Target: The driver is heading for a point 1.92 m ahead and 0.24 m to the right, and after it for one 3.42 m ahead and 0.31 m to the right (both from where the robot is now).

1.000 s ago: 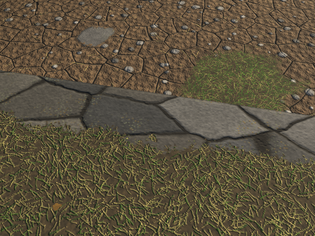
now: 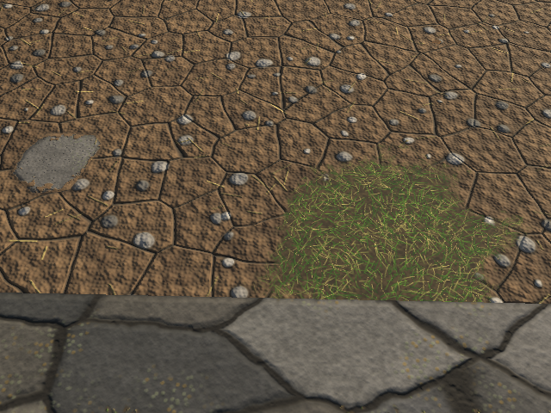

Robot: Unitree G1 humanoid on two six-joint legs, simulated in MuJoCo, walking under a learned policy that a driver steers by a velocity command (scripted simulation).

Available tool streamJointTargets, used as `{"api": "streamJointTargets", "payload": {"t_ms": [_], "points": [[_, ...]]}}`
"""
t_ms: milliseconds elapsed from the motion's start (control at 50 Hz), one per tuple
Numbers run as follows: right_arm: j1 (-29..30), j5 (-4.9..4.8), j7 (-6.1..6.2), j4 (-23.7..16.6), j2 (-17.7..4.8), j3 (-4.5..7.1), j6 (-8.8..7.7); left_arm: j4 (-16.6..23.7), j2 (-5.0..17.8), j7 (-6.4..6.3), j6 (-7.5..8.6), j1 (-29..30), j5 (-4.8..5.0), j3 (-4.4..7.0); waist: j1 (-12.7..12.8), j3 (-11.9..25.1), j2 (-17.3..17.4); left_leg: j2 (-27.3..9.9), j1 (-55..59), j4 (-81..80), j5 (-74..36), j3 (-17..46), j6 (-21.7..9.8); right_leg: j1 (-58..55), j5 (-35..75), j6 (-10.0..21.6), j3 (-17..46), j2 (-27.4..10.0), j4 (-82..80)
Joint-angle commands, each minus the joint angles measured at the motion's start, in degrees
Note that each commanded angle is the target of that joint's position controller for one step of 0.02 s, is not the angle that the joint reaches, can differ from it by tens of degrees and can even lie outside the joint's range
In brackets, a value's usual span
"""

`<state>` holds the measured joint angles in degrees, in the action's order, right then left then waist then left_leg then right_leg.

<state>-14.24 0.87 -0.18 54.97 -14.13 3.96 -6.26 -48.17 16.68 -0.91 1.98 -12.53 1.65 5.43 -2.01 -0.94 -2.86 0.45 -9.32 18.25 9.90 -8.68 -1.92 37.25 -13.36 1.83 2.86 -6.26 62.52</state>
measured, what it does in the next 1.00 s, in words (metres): walks ahead, turning right: right foot, then left foot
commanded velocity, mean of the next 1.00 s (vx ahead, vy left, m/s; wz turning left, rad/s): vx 0.10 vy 0.00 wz -0.31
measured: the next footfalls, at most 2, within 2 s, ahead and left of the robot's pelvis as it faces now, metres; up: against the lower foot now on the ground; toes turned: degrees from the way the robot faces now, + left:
right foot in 0.24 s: +0.26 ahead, -0.14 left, +0.00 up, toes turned -12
left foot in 0.68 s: +0.27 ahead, +0.10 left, +0.00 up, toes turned -16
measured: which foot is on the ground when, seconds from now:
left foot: down 0.00-0.24, up 0.26-0.66, down 0.68-1.00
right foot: up 0.00-0.22, down 0.24-1.00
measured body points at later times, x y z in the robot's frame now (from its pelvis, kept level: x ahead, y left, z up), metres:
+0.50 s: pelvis +0.15 -0.05 -0.01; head +0.20 -0.08 +0.44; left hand +0.36 +0.18 -0.10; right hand +0.24 -0.36 -0.13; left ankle +0.21 +0.12 -0.68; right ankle +0.22 -0.13 -0.75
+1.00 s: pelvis +0.21 -0.02 -0.01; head +0.23 -0.02 +0.44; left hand +0.41 +0.19 -0.13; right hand +0.23 -0.29 -0.14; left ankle +0.23 +0.11 -0.75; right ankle +0.22 -0.13 -0.75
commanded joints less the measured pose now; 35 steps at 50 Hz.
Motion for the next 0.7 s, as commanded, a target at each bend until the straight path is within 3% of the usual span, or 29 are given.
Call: {"api": "streamJointTargets", "payload": {"t_ms": [20,80,140,180,200,220,240,260,280,300,320,340,360,400,460,540,600,660,680,700], "points": [[5.47,0.24,1.01,-3.82,-8.07,1.56,-0.66,3.71,0.53,0.46,-0.25,-1.81,-0.74,0.13,3.16,-1.38,6.51,-15.37,-1.26,-9.29,-22.49,5.06,-8.2,0.8,7.91,-0.98,1.25,-1.7,-7.46],[5.1,-0.24,2.13,-4.12,-9.63,1.82,0.54,6.04,-0.67,1.92,0.02,4.09,-1.2,-0.58,1.25,-1.13,6.32,-13.75,-1.38,-6.88,-28.18,-1.12,-7.05,-4.41,15.54,-1.11,-3.83,0.36,-18.69],[3.56,-1.57,2.56,-3.88,-11.45,2.33,1.89,8.65,0.79,3.24,-0.61,6.99,-1.27,-0.23,0.54,0.3,7.12,-15.97,4.95,-2.76,-30.35,-1.46,-6.24,-5.34,13.28,-0.12,-4.97,1.52,-23.95],[4.4,-2.55,2.79,-4.31,-12.68,2.85,2.82,9.82,2.81,3.8,-1.0,6.14,-1.49,0.54,1.87,1.44,8.11,-17.15,8.07,2.62,-35.57,-1.51,-5.02,-7.4,7.59,1.66,-6.27,3.3,-25.93],[5.1,-2.98,2.94,-4.68,-13.08,3.11,3.26,9.61,4.08,3.93,-1.03,3.51,-1.52,1.15,3.41,2.8,8.35,-16.89,8.87,7.51,-39.33,-1.76,-4.14,-10.58,5.8,2.87,-7.36,4.96,-27.81],[5.81,-3.25,2.96,-5.05,-12.53,3.02,3.73,8.3,6.0,3.82,-0.8,-2.22,-1.46,2.25,6.52,5.38,6.7,-14.84,7.94,16.36,-38.61,-3.0,-2.4,-17.88,9.25,4.5,-8.28,7.3,-32.88],[2.68,-2.12,2.57,-4.92,-10.89,2.52,3.81,7.31,10.2,2.68,-0.67,-6.96,-1.54,3.89,8.0,8.71,0.62,-10.86,1.4,29.61,-27.06,-4.05,1.2,-28.93,25.46,6.78,-3.93,6.32,-36.47],[-0.46,1.72,1.87,-6.9,-4.35,0.57,3.52,8.05,16.1,1.29,-1.09,-6.52,-1.72,4.72,2.77,12.13,-14.22,-3.17,-17.44,48.75,22.04,-3.73,5.01,-43.11,54.71,13.22,15.22,-7.39,-31.56],[-3.52,0.5,1.04,-7.56,-6.06,0.18,2.82,10.99,15.79,1.91,-0.48,-5.39,-2.73,3.8,2.8,24.15,-12.47,2.75,-26.62,62.76,33.87,9.32,6.08,-51.41,46.13,24.37,35.88,-16.7,-36.51],[1.68,-1.63,0.67,-8.14,-9.59,1.08,2.69,12.13,12.12,2.49,-0.2,-3.97,-2.43,2.96,5.43,22.61,-3.5,0.17,-29.75,63.94,27.96,13.93,4.87,-48.72,37.71,21.82,31.03,-13.66,-39.45],[4.94,-2.04,0.93,-9.29,-9.2,0.94,2.83,12.26,10.04,2.34,0.03,-0.67,-1.5,2.36,4.45,16.46,-0.99,-1.53,-31.42,60.52,22.37,13.5,4.04,-42.58,30.14,18.47,24.88,-10.74,-40.39],[5.23,-1.22,1.72,-8.28,-8.81,0.97,3.38,12.52,8.11,1.9,-0.12,2.2,-1.01,1.76,2.88,12.46,2.94,-3.92,-30.29,56.5,18.51,13.48,4.18,-35.91,25.29,15.59,20.83,-8.63,-41.36],[5.22,-0.73,2.25,-8.3,-9.72,1.33,4.21,12.8,6.6,1.45,-0.36,4.02,-1.18,1.19,1.55,10.6,1.91,-5.06,-26.93,52.85,16.6,13.71,4.05,-29.77,23.39,14.49,18.53,-7.42,-42.38],[3.87,-0.69,2.47,-8.01,-9.15,1.48,5.44,13.12,6.6,1.06,-0.45,4.67,-2.61,0.94,0.25,10.19,-0.51,-4.34,-21.33,49.16,14.31,12.55,4.03,-23.54,23.81,13.89,15.85,-5.56,-43.82],[4.12,-0.54,3.05,-7.95,-7.08,0.86,5.99,12.62,7.52,0.28,-0.36,3.61,-2.55,1.1,0.65,10.67,-1.54,-3.81,-19.56,41.15,12.37,12.06,5.07,-22.46,23.11,13.62,13.25,-4.53,-44.18],[6.12,-0.85,3.08,-8.07,-6.81,0.54,6.69,12.43,6.65,-0.32,-1.2,4.92,-2.68,0.5,1.84,8.94,-3.69,-4.07,-15.84,32.46,8.6,11.85,5.68,-19.39,4.9,12.08,12.82,-3.07,-46.52],[6.82,-0.96,2.77,-8.13,-6.89,0.46,6.36,11.51,5.78,-0.11,-1.5,4.61,-2.91,-0.07,2.69,6.9,-4.76,-3.5,-12.63,25.95,9.24,11.07,5.36,-18.68,-2.02,11.35,13.91,-2.89,-46.68],[3.86,-0.79,1.84,-6.81,-5.77,0.19,5.54,10.42,4.01,-0.02,-1.94,4.57,-2.33,-1.09,0.8,6.01,-3.68,-2.04,-4.73,11.35,3.15,8.78,3.27,-18.14,-4.42,8.58,13.68,-1.61,-43.68],[3.09,-0.07,1.46,-6.52,-6.31,0.13,5.32,9.39,3.07,-0.02,-1.87,2.27,-2.25,-1.47,0.79,5.72,-2.33,-3.16,-1.09,6.82,-1.04,9.94,1.97,-16.95,-5.54,5.96,12.74,0.05,-42.47],[2.26,0.91,1.37,-6.77,-9.22,0.44,5.12,9.03,1.91,0.01,-1.56,0.9,-2.82,-1.86,1.94,5.42,2.44,-9.59,1.17,4.6,-5.62,16.4,-0.46,-14.64,-6.81,3.01,9.6,3.12,-37.38]]}}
